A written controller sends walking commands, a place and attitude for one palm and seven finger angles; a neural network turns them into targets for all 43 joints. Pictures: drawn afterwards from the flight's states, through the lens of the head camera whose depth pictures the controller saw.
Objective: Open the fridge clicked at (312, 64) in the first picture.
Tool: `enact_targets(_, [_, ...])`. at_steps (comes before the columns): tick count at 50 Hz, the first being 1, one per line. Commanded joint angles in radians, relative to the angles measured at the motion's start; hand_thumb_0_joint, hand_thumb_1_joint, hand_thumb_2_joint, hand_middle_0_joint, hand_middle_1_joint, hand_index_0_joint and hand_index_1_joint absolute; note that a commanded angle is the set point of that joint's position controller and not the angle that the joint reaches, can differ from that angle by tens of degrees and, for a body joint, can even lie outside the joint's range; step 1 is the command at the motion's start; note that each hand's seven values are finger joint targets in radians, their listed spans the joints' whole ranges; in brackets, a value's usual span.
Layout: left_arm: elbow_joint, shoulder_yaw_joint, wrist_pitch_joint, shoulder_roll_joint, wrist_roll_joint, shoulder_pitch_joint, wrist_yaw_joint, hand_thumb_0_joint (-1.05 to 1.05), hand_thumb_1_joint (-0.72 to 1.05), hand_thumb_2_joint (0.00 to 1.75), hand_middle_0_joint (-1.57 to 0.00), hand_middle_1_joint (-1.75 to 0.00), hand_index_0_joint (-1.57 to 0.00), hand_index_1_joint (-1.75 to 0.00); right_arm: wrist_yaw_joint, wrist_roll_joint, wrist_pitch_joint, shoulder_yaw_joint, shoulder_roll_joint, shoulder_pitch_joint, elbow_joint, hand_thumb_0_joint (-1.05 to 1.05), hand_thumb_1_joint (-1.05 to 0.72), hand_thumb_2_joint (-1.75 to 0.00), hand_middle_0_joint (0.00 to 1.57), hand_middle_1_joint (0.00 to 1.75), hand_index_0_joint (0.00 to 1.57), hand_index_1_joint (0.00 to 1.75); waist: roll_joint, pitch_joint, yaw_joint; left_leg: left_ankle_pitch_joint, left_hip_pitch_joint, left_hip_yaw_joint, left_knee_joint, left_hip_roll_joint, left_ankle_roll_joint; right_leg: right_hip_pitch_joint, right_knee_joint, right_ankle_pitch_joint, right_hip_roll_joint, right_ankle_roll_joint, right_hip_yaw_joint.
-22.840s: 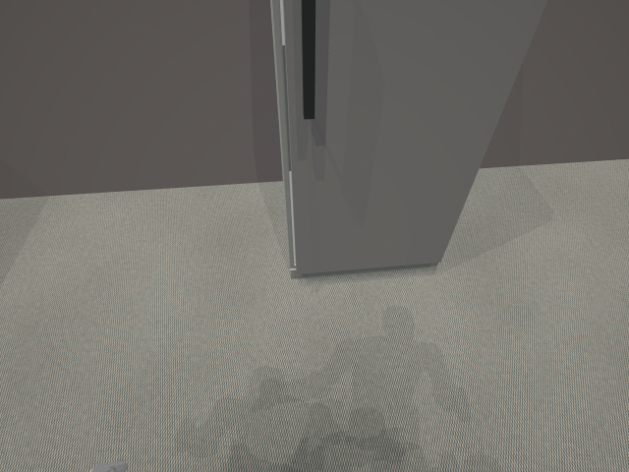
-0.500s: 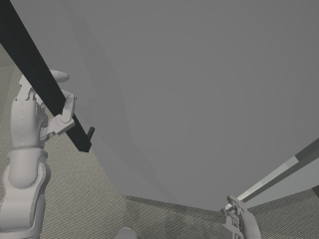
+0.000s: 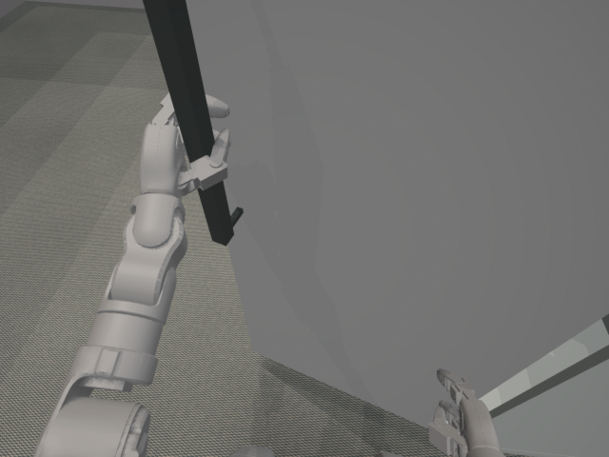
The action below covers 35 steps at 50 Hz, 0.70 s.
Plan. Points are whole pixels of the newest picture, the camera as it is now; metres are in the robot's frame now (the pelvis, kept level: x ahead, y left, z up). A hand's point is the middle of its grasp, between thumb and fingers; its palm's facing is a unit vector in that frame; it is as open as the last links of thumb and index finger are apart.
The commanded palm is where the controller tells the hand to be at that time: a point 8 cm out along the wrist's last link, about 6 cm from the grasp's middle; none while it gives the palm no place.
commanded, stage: stop walking and hold the door back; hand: left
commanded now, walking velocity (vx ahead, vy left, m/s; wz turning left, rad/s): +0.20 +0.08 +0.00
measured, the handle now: (200, 86) +0.42 +0.18 +0.25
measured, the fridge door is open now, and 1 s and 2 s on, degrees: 73 67 68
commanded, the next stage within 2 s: loosen the grip on the handle in 0.68 s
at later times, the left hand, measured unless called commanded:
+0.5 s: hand (232, 141) +0.42 +0.16 +0.18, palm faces +0.20 -0.97 -0.13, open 5.7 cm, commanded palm +0.40 +0.20 +0.17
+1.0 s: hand (222, 135) +0.43 +0.17 +0.19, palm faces +0.19 -0.97 -0.13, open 8.2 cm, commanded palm +0.39 +0.21 +0.18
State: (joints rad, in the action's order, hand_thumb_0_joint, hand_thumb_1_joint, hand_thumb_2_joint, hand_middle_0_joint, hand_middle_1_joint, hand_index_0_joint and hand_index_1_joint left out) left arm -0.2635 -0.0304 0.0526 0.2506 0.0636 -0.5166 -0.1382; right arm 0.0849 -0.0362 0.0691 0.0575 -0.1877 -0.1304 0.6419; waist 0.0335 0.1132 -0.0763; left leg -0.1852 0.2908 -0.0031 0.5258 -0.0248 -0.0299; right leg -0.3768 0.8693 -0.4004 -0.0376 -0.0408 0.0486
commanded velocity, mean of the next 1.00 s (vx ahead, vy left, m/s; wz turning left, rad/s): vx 0.05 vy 0.02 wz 0.00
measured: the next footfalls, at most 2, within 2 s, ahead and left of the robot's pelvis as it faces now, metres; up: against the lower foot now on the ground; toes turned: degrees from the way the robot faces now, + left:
right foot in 0.08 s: +0.05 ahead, -0.11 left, +0.00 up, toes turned -4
left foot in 0.34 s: +0.05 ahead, +0.13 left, +0.00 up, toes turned +2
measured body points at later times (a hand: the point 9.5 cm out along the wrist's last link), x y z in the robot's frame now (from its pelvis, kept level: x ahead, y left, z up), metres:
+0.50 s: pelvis -0.02 -0.01 -0.01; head +0.00 -0.02 +0.44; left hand +0.41 +0.21 +0.19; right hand +0.07 -0.28 -0.13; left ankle +0.04 +0.12 -0.74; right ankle +0.00 -0.11 -0.73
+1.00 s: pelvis -0.03 +0.01 -0.01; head -0.03 +0.01 +0.44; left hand +0.41 +0.22 +0.20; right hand +0.10 -0.27 -0.08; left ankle +0.01 +0.13 -0.74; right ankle +0.01 -0.10 -0.74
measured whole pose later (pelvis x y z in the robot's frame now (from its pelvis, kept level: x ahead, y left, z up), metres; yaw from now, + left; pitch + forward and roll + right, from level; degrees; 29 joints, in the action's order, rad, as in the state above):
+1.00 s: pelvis -0.03 +0.01 -0.01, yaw -2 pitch +2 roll +1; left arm -0.93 -0.25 0.21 0.34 -0.02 -0.82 -0.08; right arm 0.04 -0.02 0.18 0.00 -0.27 -0.23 0.67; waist -0.02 -0.05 0.05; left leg -0.22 0.36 0.07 0.54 -0.03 0.00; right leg -0.38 0.58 -0.24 -0.02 0.02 0.03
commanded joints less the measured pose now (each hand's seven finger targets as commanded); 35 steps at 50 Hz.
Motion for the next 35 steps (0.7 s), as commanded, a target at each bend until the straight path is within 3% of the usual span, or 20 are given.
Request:
enact_targets(1, [0.062, -0.016, 0.069, 0.111, -0.004, -0.643, 0.014, 0.00, 0.90, 0.90, -0.45, -1.40, -0.45, -1.40, 0.020, 0.003, 0.035, -0.050, -0.162, 0.042, -0.080, 0.00, -0.90, -0.90, 0.20, 0.30, 0.20, 0.30, 0.152, -0.338, 0.068, -0.411, -0.031, -0.111, -0.183, -0.170, -0.081, 0.222, -0.288, 0.015, 0.045, 0.010, 0.063])
enact_targets(2, [0.025, -0.021, 0.073, 0.128, -0.006, -0.685, 0.016, 0.00, 0.90, 0.90, -0.45, -1.40, -0.45, -1.40, 0.022, 0.006, 0.035, -0.051, -0.161, 0.035, -0.074, 0.00, -0.90, -0.90, 0.20, 0.30, 0.20, 0.30, 0.129, -0.344, 0.074, -0.419, 0.011, -0.073, -0.124, -0.127, -0.052, 0.284, -0.375, 0.001, 0.028, 0.027, 0.034])
enact_targets(3, [-0.034, -0.059, 0.071, 0.183, -0.014, -0.685, 0.015, 0.00, 0.90, 0.90, -0.45, -1.40, -0.45, -1.40, 0.024, 0.010, 0.032, -0.055, -0.159, 0.013, -0.062, 0.00, -0.90, -0.90, 0.20, 0.30, 0.20, 0.30, 0.029, -0.332, 0.079, -0.375, 0.046, -0.023, 0.014, -0.070, -0.023, 0.283, -0.496, -0.076, -0.057, 0.069, -0.105])
enact_targets(5, [-0.091, -0.112, 0.079, 0.255, -0.007, -0.696, 0.018, 0.00, 0.90, 0.90, -0.45, -1.40, -0.45, -1.40, 0.029, 0.021, 0.032, -0.064, -0.147, 0.037, -0.075, 0.00, -0.90, -0.90, 0.20, 0.30, 0.20, 0.30, -0.231, -0.263, 0.052, -0.305, 0.248, 0.019, 0.371, 0.042, 0.040, 0.283, -0.674, -0.158, -0.341, 0.209, -0.574])
enact_targets(6, [-0.123, -0.129, 0.079, 0.259, -0.007, -0.718, 0.017, 0.00, 0.90, 0.90, -0.45, -1.40, -0.45, -1.40, 0.027, 0.018, 0.042, -0.071, -0.151, 0.029, -0.059, 0.00, -0.90, -0.90, 0.20, 0.30, 0.20, 0.30, -0.302, -0.257, 0.050, -0.280, 0.299, -0.046, 0.487, 0.019, 0.047, 0.295, -0.655, -0.145, -0.357, 0.213, -0.596])
enact_targets(8, [-0.168, -0.136, 0.102, 0.262, -0.003, -0.803, 0.022, 0.00, 0.90, 0.90, -0.45, -1.40, -0.45, -1.40, 0.025, 0.016, 0.052, -0.076, -0.169, 0.010, -0.016, 0.00, -0.90, -0.90, 0.20, 0.30, 0.20, 0.30, -0.265, -0.259, 0.063, -0.238, 0.311, -0.065, 0.503, -0.009, 0.053, 0.327, -0.556, 0.070, -0.330, 0.197, -0.441])
enact_targets(10, [-0.255, -0.182, 0.125, 0.307, -0.019, -0.782, 0.026, 0.00, 0.90, 0.90, -0.45, -1.40, -0.45, -1.40, 0.032, 0.017, 0.046, -0.074, -0.172, -0.011, -0.015, 0.00, -0.90, -0.90, 0.20, 0.30, 0.20, 0.30, -0.243, -0.292, 0.053, -0.238, 0.194, 0.014, 0.332, -0.005, 0.046, 0.306, -0.499, 0.243, -0.275, 0.167, -0.274])
enact_targets(14, [-0.256, -0.151, 0.159, 0.251, -0.013, -0.788, 0.036, 0.00, 0.90, 0.90, -0.45, -1.40, -0.45, -1.40, 0.031, 0.016, 0.054, -0.085, -0.171, -0.035, -0.008, 0.00, -0.90, -0.90, 0.20, 0.30, 0.20, 0.30, -0.193, -0.334, 0.076, -0.063, -0.154, 0.143, -0.060, 0.042, 0.036, 0.166, -0.422, 0.151, -0.199, 0.113, -0.146])
enact_targets(15, [-0.248, -0.148, 0.174, 0.236, -0.009, -0.793, 0.042, 0.00, 0.90, 0.90, -0.45, -1.40, -0.45, -1.40, 0.029, 0.016, 0.060, -0.099, -0.194, -0.044, -0.007, 0.00, -0.90, -0.90, 0.20, 0.30, 0.20, 0.30, -0.121, -0.350, 0.082, -0.044, -0.242, 0.098, -0.100, -0.007, 0.024, 0.097, -0.342, 0.103, -0.151, 0.087, -0.109])
enact_targets(17, [-0.198, -0.090, 0.190, 0.156, 0.000, -0.813, 0.056, 0.00, 0.90, 0.90, -0.45, -1.40, -0.45, -1.40, 0.016, 0.004, 0.063, -0.112, -0.236, -0.049, -0.036, 0.00, -0.90, -0.90, 0.20, 0.30, 0.20, 0.30, 0.159, -0.377, 0.079, 0.014, -0.306, -0.238, -0.174, -0.269, -0.099, -0.041, -0.097, 0.028, 0.016, 0.018, 0.033])
enact_targets(18, [-0.214, -0.035, 0.189, 0.083, 0.015, -0.755, 0.072, 0.00, 0.90, 0.90, -0.45, -1.40, -0.45, -1.40, 0.002, -0.005, 0.056, -0.097, -0.185, -0.050, -0.052, 0.00, -0.90, -0.90, 0.20, 0.30, 0.20, 0.30, 0.155, -0.383, 0.096, -0.128, -0.260, -0.355, -0.261, -0.327, -0.143, -0.054, 0.017, -0.151, 0.038, 0.019, 0.000])
enact_targets(19, [-0.202, -0.048, 0.186, 0.094, 0.005, -0.762, 0.067, 0.00, 0.90, 0.90, -0.45, -1.40, -0.45, -1.40, 0.008, -0.006, 0.061, -0.081, -0.164, -0.032, -0.053, 0.00, -0.90, -0.90, 0.20, 0.30, 0.20, 0.30, 0.176, -0.342, 0.103, -0.182, -0.224, -0.363, -0.281, -0.350, -0.172, -0.083, 0.054, -0.141, 0.015, 0.022, -0.038])
enact_targets(21, [-0.224, -0.065, 0.173, 0.146, 0.000, -0.770, 0.056, 0.00, 0.90, 0.90, -0.45, -1.40, -0.45, -1.40, 0.016, -0.006, 0.063, -0.088, -0.195, -0.066, -0.024, 0.00, -0.90, -0.90, 0.20, 0.30, 0.20, 0.30, 0.119, -0.318, 0.098, -0.095, -0.172, -0.249, -0.224, -0.325, -0.156, -0.024, -0.026, -0.050, -0.005, 0.022, -0.043])
enact_targets(25, [-0.197, -0.104, 0.162, 0.208, -0.011, -0.712, 0.058, 0.00, 0.90, 0.90, -0.45, -1.40, -0.45, -1.40, 0.014, -0.005, 0.066, -0.083, -0.209, -0.084, -0.030, 0.00, -0.90, -0.90, 0.20, 0.30, 0.20, 0.30, 0.084, -0.379, 0.086, 0.113, -0.128, -0.004, -0.027, -0.204, -0.046, 0.232, -0.419, 0.164, -0.007, 0.031, -0.025])
enact_targets(27, [-0.217, -0.152, 0.155, 0.285, -0.027, -0.677, 0.052, 0.00, 0.90, 0.90, -0.45, -1.40, -0.45, -1.40, 0.017, 0.001, 0.060, -0.086, -0.190, -0.090, -0.036, 0.00, -0.90, -0.90, 0.20, 0.30, 0.20, 0.30, -0.103, -0.381, 0.100, -0.069, -0.004, 0.092, 0.079, -0.076, 0.030, 0.287, -0.495, 0.291, -0.170, 0.092, -0.234])
enact_targets(28, [-0.249, -0.180, 0.139, 0.326, -0.017, -0.637, 0.048, 0.00, 0.90, 0.90, -0.45, -1.40, -0.45, -1.40, 0.017, -0.010, 0.054, -0.092, -0.190, -0.092, -0.037, 0.00, -0.90, -0.90, 0.20, 0.30, 0.20, 0.30, -0.239, -0.334, 0.085, -0.205, 0.096, 0.072, 0.165, -0.029, 0.053, 0.319, -0.538, 0.320, -0.232, 0.135, -0.344])
enact_targets(29, [-0.272, -0.209, 0.136, 0.350, -0.016, -0.658, 0.047, 0.00, 0.90, 0.90, -0.45, -1.40, -0.45, -1.40, 0.017, -0.008, 0.053, -0.090, -0.195, -0.076, -0.035, 0.00, -0.90, -0.90, 0.20, 0.30, 0.20, 0.30, -0.253, -0.311, 0.064, -0.276, 0.148, 0.023, 0.256, -0.023, 0.054, 0.334, -0.554, 0.383, -0.267, 0.159, -0.392])
enact_targets(31, [-0.261, -0.231, 0.146, 0.354, -0.022, -0.654, 0.047, 0.00, 0.90, 0.90, -0.45, -1.40, -0.45, -1.40, 0.020, -0.003, 0.067, -0.079, -0.185, -0.079, -0.023, 0.00, -0.90, -0.90, 0.20, 0.30, 0.20, 0.30, -0.205, -0.342, 0.064, -0.281, 0.176, -0.018, 0.302, -0.034, 0.050, 0.413, -0.480, 0.604, -0.277, 0.186, -0.323])
enact_targets(33, [-0.246, -0.205, 0.152, 0.311, -0.020, -0.640, 0.049, 0.00, 0.90, 0.90, -0.45, -1.40, -0.45, -1.40, 0.026, 0.001, 0.077, -0.065, -0.173, -0.068, -0.022, 0.00, -0.90, -0.90, 0.20, 0.30, 0.20, 0.30, -0.156, -0.361, 0.073, -0.224, 0.109, 0.013, 0.156, -0.025, 0.045, 0.420, -0.429, 0.705, -0.231, 0.164, -0.233])
enact_targets(35, [-0.279, -0.232, 0.156, 0.337, -0.020, -0.627, 0.046, 0.00, 0.90, 0.90, -0.45, -1.40, -0.45, -1.40, 0.031, 0.007, 0.067, -0.067, -0.181, -0.079, -0.017, 0.00, -0.90, -0.90, 0.20, 0.30, 0.20, 0.30, -0.190, -0.377, 0.067, -0.086, -0.003, 0.041, 0.005, -0.008, 0.046, 0.368, -0.422, 0.613, -0.186, 0.121, -0.191])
